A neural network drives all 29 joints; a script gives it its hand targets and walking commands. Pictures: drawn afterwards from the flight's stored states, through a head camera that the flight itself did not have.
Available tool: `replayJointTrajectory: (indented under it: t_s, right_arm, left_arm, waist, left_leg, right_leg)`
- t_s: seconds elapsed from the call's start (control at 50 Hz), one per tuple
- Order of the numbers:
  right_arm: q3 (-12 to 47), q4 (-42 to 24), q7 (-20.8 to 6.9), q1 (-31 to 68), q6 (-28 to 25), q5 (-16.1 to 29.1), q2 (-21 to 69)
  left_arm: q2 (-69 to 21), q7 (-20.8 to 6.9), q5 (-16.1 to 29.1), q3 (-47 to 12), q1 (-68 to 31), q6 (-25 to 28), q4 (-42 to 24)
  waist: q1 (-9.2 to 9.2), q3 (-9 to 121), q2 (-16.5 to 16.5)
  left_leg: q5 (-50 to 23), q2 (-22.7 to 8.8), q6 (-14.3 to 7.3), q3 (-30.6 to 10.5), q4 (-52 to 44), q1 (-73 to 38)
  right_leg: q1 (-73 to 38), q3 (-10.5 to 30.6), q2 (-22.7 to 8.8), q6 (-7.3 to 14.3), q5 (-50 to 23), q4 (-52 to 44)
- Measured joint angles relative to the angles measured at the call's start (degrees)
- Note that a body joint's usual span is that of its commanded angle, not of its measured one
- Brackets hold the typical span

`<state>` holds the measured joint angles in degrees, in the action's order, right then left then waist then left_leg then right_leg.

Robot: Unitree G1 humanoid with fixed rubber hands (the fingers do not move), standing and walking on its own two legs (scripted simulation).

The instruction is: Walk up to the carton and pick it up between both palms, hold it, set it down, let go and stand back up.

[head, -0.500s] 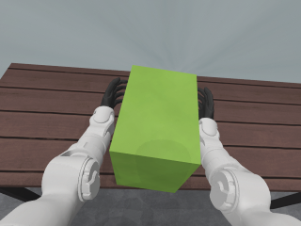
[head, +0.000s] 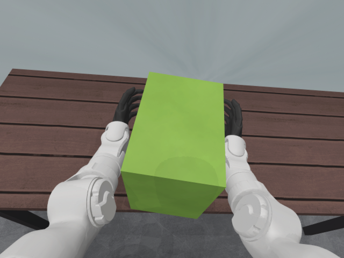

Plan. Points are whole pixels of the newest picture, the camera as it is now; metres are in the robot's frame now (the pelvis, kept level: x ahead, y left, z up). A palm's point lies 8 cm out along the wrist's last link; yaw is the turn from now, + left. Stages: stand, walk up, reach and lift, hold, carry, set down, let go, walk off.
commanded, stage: reach and lift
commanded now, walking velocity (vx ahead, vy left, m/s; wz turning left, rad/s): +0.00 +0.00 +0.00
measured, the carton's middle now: (174, 149) +0.37 +0.00 +0.00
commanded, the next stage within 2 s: none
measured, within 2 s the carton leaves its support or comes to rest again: leaves its support in 1.10 s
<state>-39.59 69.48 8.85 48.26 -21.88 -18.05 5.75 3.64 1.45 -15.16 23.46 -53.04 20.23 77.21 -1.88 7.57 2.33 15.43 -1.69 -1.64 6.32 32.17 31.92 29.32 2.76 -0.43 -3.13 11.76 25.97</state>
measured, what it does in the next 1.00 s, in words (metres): stands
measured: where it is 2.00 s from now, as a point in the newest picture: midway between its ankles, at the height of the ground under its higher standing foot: outside the picture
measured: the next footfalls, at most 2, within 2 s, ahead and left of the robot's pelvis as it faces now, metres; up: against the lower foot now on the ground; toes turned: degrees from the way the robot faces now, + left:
none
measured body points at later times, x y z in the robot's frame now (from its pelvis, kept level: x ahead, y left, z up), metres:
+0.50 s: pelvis +0.00 +0.00 +0.00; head +0.07 +0.03 +0.44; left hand +0.44 +0.14 +0.04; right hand +0.42 -0.14 +0.05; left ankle -0.01 +0.08 -0.73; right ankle +0.00 -0.16 -0.73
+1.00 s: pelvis +0.00 +0.00 +0.00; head +0.07 +0.03 +0.44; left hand +0.44 +0.13 +0.05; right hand +0.41 -0.14 +0.05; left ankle -0.01 +0.08 -0.73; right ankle +0.00 -0.16 -0.73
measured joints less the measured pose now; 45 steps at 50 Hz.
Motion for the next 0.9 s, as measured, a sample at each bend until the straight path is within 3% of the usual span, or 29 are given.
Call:
replayJointTrajectory:
  t_s: [0.9]
  right_arm:
    - [0.02, -0.09, 0.02, -0.46, -1.43, -0.01, 0.38]
  left_arm:
    - [0.36, 0.40, -0.01, -1.56, 0.47, 1.37, -0.01]
  waist:
    - [0.00, -0.04, 0.00]
  left_leg:
    - [-0.13, -0.02, 0.00, -0.01, 0.00, 0.00]
  right_leg:
    - [0.00, -0.03, 0.01, 0.04, -0.05, 0.00]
